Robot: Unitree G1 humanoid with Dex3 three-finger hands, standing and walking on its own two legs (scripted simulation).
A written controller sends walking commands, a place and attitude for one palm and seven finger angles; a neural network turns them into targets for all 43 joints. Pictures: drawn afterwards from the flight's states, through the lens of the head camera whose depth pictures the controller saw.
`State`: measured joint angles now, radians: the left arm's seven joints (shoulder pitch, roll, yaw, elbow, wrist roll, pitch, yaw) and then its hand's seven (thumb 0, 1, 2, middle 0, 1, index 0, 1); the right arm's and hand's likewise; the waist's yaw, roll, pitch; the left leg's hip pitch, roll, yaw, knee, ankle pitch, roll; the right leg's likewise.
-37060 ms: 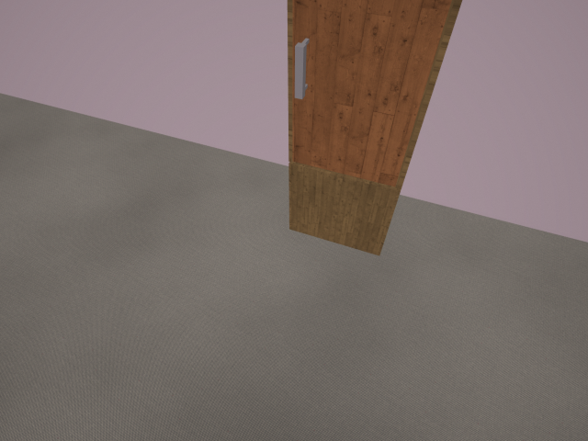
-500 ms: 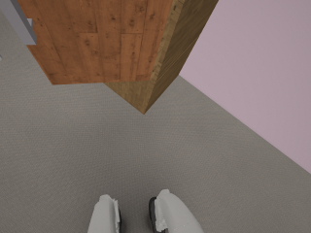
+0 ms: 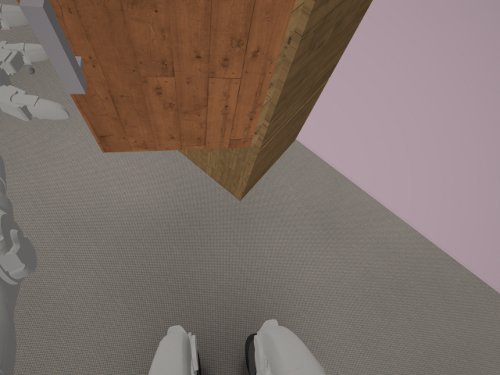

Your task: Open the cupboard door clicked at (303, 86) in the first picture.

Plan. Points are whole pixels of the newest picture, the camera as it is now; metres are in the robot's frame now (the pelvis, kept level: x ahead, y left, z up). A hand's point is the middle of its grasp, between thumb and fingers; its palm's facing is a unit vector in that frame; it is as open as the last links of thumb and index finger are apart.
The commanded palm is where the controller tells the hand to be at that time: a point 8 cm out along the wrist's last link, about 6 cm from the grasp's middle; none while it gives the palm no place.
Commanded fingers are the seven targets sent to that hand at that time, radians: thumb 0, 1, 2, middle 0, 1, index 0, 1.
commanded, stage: slide the fingers in behind the handle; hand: left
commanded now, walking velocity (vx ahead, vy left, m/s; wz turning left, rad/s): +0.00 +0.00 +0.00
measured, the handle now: (60, 39) +0.59 +0.23 +0.09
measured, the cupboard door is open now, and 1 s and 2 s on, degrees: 46 46 46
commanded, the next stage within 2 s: close the thumb around the handle in 1.00 s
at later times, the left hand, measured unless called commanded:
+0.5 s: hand (60, 71) +0.53 +0.22 +0.09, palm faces +0.02 -1.00 +0.00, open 14.0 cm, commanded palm +0.51 +0.25 +0.08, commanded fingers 0.00 -0.50 0.30 -0.30 -1.20 -0.30 -1.20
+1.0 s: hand (72, 69) +0.53 +0.20 +0.09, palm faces +0.03 -1.00 +0.00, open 14.0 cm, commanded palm +0.51 +0.23 +0.08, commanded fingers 0.00 -0.50 0.30 -0.30 -1.20 -0.30 -1.20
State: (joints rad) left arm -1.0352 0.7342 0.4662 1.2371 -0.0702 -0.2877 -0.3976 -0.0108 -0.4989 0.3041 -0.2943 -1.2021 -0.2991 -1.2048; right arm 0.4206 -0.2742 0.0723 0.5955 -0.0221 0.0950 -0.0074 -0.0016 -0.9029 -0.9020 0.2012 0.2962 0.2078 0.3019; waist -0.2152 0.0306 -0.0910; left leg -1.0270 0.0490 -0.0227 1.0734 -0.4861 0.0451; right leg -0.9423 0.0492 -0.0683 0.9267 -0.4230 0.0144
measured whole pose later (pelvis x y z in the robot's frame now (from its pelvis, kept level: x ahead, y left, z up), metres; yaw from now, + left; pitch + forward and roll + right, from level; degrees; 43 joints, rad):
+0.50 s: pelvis +0.00 -0.02 +0.00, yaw +0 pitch +24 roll -5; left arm -1.01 0.67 0.45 1.24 -0.09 -0.33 -0.35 -0.01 -0.50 0.30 -0.29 -1.20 -0.30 -1.20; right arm 0.43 -0.28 0.06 0.62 -0.02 0.09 0.00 0.00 -0.90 -0.90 0.20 0.30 0.21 0.30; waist -0.20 0.03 -0.09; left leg -1.00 0.06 -0.02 1.06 -0.48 0.03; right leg -0.93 0.06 -0.06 0.94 -0.43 0.00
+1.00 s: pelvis +0.00 -0.02 +0.00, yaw +0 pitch +24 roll -4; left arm -1.01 0.62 0.44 1.24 -0.08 -0.34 -0.30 -0.01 -0.50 0.30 -0.29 -1.20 -0.30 -1.20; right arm 0.43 -0.27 0.06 0.63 -0.02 0.08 0.00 0.00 -0.90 -0.90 0.20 0.30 0.21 0.30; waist -0.20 0.04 -0.10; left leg -0.99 0.05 -0.01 1.05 -0.48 0.03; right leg -0.93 0.05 -0.05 0.95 -0.43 -0.01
